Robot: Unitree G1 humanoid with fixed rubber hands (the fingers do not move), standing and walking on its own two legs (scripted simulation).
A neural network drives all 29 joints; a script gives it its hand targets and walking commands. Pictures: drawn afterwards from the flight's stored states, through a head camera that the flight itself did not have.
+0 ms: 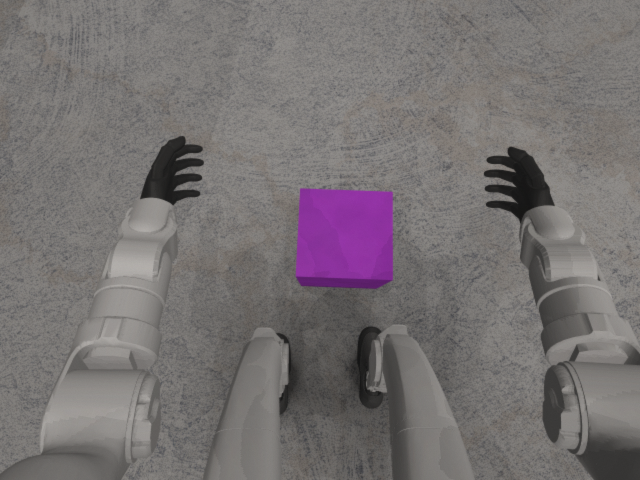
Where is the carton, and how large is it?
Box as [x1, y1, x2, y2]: [296, 188, 392, 288]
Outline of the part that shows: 300,188 296,259 296,277 300,284 314,286 376,288 391,280 392,192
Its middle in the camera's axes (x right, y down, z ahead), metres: +0.05 +0.02 +0.97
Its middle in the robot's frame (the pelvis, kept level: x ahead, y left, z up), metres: +0.45 -0.03 -0.56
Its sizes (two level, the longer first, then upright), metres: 0.210 0.200 0.250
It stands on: the floor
